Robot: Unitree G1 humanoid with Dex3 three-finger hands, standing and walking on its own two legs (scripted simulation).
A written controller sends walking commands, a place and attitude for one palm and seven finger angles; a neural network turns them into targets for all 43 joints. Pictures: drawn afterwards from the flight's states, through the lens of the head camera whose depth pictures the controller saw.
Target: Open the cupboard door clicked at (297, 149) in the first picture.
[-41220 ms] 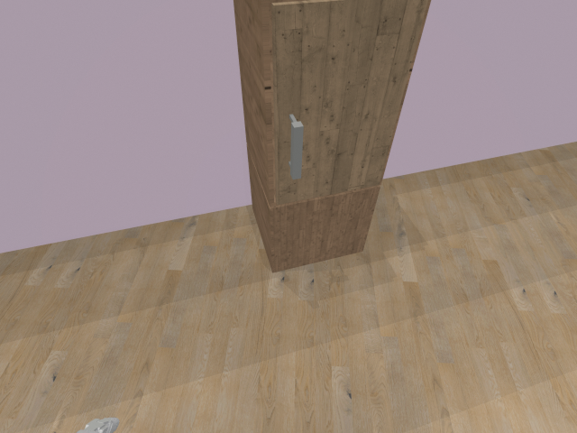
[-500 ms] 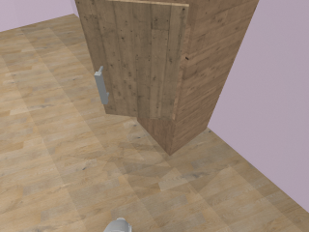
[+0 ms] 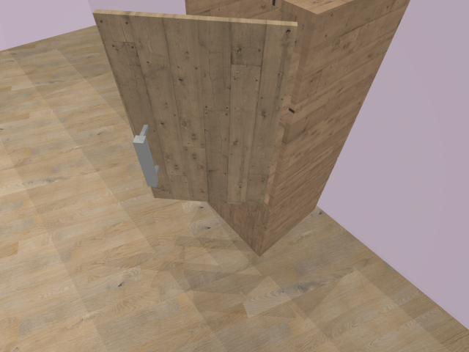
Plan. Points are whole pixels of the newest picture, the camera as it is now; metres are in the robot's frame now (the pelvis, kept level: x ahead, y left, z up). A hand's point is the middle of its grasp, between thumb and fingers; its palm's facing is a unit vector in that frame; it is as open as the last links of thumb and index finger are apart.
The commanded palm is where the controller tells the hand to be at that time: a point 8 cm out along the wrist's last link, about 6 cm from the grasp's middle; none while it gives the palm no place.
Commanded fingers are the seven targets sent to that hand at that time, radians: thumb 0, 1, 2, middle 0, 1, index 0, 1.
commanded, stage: come to a stop and stand still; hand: left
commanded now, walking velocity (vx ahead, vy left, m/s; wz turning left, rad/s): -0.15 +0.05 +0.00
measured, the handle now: (149, 156) +0.58 +0.27 -0.10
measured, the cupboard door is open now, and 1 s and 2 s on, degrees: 45 45 45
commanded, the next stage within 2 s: look again from close up in 0.94 s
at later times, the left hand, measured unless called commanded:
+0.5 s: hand out of the picture -0.01 +0.21 -0.18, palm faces +0.07 -0.97 -0.22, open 7.4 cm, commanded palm none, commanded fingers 0.00 0.90 0.90 -0.20 -0.30 -0.20 -0.30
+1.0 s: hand out of the picture -0.10 +0.20 -0.17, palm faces +0.08 -0.98 -0.20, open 7.4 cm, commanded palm none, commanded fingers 0.00 0.90 0.90 -0.20 -0.30 -0.20 -0.30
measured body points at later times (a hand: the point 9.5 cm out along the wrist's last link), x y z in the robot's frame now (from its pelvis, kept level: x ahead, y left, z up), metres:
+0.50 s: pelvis -0.04 +0.03 -0.01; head -0.05 +0.04 +0.44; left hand -0.01 +0.27 -0.16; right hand +0.04 -0.21 -0.14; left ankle -0.04 +0.12 -0.73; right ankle +0.01 -0.11 -0.73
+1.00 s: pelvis -0.06 +0.03 +0.00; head -0.07 +0.02 +0.45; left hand -0.10 +0.25 -0.15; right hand -0.03 -0.21 -0.15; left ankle -0.04 +0.12 -0.73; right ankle +0.01 -0.10 -0.73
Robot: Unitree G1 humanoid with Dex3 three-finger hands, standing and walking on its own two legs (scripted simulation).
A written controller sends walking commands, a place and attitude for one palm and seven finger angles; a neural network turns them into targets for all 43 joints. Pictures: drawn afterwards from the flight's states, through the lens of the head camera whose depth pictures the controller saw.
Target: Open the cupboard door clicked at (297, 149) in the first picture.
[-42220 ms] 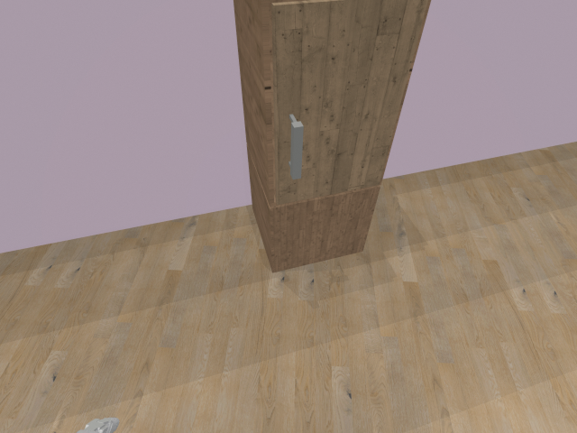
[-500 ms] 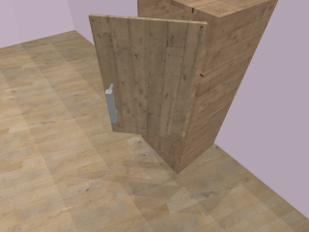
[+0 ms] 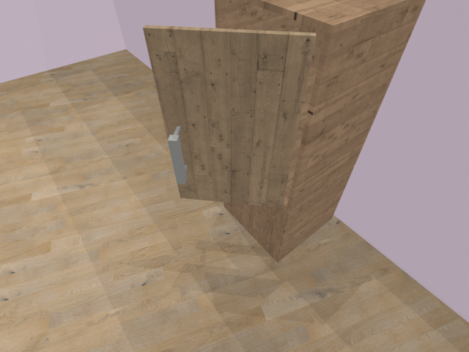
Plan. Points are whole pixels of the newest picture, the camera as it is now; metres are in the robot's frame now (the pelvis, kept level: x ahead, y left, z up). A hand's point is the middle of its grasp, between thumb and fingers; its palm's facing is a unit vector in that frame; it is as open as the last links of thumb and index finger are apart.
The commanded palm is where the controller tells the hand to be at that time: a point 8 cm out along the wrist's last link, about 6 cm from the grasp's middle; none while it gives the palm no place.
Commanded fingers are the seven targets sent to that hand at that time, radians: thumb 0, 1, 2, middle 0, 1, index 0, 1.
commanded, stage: look again from close up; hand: left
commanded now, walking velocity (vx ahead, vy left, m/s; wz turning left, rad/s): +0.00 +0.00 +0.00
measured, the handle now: (179, 155) +0.66 +0.21 -0.10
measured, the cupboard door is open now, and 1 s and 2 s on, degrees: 45 45 45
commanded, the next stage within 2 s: none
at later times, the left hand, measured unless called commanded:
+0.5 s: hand out of the picture +0.06 +0.15 -0.17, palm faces +0.02 -0.98 -0.21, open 7.3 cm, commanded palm none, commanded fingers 0.00 0.90 0.90 -0.20 -0.30 -0.20 -0.30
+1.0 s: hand out of the picture +0.04 +0.14 -0.17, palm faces +0.04 -0.98 -0.18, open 7.4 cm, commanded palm none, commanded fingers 0.00 0.90 0.90 -0.20 -0.30 -0.20 -0.30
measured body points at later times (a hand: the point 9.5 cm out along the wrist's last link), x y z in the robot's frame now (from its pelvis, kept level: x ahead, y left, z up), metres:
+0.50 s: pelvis +0.03 -0.03 +0.01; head +0.03 -0.03 +0.46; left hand +0.06 +0.20 -0.15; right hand +0.03 -0.25 -0.15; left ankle +0.02 +0.09 -0.73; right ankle +0.07 -0.13 -0.73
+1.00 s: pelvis +0.04 -0.03 +0.01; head +0.04 -0.03 +0.46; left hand +0.04 +0.19 -0.15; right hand +0.04 -0.25 -0.15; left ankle +0.02 +0.09 -0.73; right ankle +0.07 -0.13 -0.73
